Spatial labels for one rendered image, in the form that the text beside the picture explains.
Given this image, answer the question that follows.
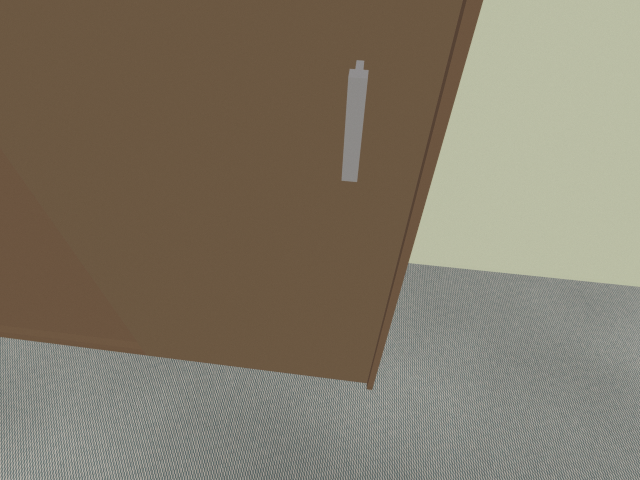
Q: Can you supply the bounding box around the wardrobe door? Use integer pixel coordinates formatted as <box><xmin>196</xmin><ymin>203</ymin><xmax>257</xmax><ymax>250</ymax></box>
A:
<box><xmin>0</xmin><ymin>0</ymin><xmax>463</xmax><ymax>383</ymax></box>
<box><xmin>0</xmin><ymin>148</ymin><xmax>137</xmax><ymax>342</ymax></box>

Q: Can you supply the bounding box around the handle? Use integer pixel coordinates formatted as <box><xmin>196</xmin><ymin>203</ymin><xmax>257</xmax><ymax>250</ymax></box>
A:
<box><xmin>341</xmin><ymin>60</ymin><xmax>369</xmax><ymax>182</ymax></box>

